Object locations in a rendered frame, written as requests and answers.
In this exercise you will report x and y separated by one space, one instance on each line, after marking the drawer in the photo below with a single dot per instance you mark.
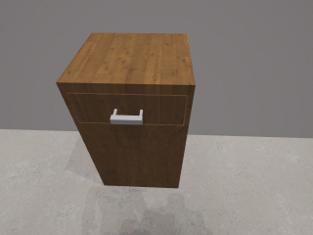
157 108

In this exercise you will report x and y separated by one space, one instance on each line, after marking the handle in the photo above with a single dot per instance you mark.
123 119

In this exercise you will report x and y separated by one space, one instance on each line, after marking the cabinet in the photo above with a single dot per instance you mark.
133 155

